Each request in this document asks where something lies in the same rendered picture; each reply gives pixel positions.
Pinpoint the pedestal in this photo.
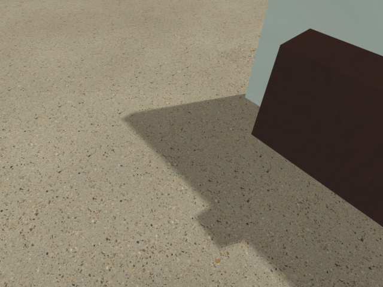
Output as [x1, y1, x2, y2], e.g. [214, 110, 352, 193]
[251, 29, 383, 227]

